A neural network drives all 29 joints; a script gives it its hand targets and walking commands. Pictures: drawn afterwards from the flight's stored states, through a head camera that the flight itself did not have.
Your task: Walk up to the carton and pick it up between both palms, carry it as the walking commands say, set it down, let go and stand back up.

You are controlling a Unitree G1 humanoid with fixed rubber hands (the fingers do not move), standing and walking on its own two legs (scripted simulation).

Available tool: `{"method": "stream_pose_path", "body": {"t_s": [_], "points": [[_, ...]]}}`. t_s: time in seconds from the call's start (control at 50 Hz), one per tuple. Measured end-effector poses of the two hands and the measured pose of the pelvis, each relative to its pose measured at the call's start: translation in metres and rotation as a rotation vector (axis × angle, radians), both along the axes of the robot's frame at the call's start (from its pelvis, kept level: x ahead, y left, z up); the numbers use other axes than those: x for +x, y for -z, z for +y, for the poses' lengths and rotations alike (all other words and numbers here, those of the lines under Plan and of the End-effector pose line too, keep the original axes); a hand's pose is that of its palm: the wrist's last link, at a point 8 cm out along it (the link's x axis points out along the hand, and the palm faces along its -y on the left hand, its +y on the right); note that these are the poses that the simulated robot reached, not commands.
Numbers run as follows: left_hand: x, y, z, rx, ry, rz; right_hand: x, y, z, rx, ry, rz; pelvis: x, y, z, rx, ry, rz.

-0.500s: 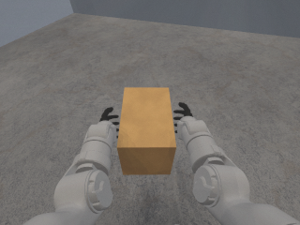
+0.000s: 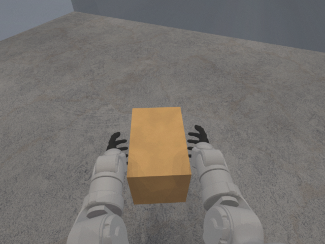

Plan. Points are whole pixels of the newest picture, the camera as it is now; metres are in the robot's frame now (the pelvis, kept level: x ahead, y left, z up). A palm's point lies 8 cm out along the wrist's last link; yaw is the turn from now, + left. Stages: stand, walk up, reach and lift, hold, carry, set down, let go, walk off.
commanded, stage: hold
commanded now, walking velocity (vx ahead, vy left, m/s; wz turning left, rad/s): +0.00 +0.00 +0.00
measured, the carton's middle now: (158, 153) +0.40 +0.01 -0.04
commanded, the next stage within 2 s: carry in 0.04 s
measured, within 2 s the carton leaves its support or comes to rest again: neither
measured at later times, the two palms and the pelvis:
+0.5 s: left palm (107, 170) +0.26 +0.12 +0.10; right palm (214, 158) +0.28 -0.12 +0.11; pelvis -0.03 +0.00 -0.01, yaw +0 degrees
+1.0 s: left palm (97, 211) +0.17 +0.12 +0.10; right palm (220, 198) +0.19 -0.11 +0.10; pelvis -0.10 +0.01 -0.02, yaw +0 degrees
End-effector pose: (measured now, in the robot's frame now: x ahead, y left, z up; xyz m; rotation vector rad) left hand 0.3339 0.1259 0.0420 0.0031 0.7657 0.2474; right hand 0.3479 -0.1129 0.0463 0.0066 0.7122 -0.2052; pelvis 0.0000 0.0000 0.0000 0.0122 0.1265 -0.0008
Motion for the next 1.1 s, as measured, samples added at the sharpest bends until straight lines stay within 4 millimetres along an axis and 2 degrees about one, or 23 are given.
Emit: {"method": "stream_pose_path", "body": {"t_s": [0.06, 0.2, 0.36, 0.46, 0.6, 0.74, 0.9, 1.0, 1.1], "points": [[-0.002, -0.001, -0.001, 0.010, 0.012, 0.001, -0.003, 0.000, -0.002, 0.014, -0.004, 0.001, 0.000, 0.000, 0.000, -0.001, 0.000, -0.001], [-0.015, -0.020, -0.008, 0.009, 0.042, -0.025, -0.014, -0.026, -0.008, -0.012, 0.003, -0.034, -0.009, 0.005, 0.001, 0.001, -0.002, -0.033], [-0.044, -0.045, -0.005, -0.002, 0.034, -0.023, -0.043, -0.053, -0.006, -0.039, -0.018, -0.032, -0.023, 0.009, 0.000, 0.003, -0.004, -0.065], [-0.065, -0.054, -0.006, -0.003, 0.031, 0.013, -0.063, -0.061, -0.006, -0.055, -0.033, 0.004, -0.031, 0.012, -0.002, 0.005, -0.007, -0.084], [-0.094, -0.056, -0.007, 0.000, 0.037, 0.067, -0.091, -0.064, -0.007, -0.083, -0.045, 0.056, -0.046, 0.016, -0.002, 0.007, -0.010, -0.118], [-0.121, -0.056, 0.001, -0.006, 0.038, 0.089, -0.119, -0.069, 0.004, -0.130, -0.041, 0.074, -0.065, 0.019, 0.006, -0.004, -0.014, -0.152], [-0.148, -0.059, -0.003, 0.054, 0.018, 0.094, -0.145, -0.059, 0.001, -0.091, -0.051, 0.078, -0.089, 0.027, 0.003, 0.010, -0.005, -0.179], [-0.162, -0.059, -0.003, 0.060, 0.028, 0.140, -0.158, -0.058, 0.000, -0.079, -0.052, 0.121, -0.101, 0.018, 0.007, 0.028, -0.008, -0.188], [-0.165, -0.061, 0.008, 0.048, 0.035, 0.181, -0.161, -0.064, 0.012, -0.106, -0.054, 0.160, -0.110, 0.004, 0.020, 0.018, -0.027, -0.141]]}}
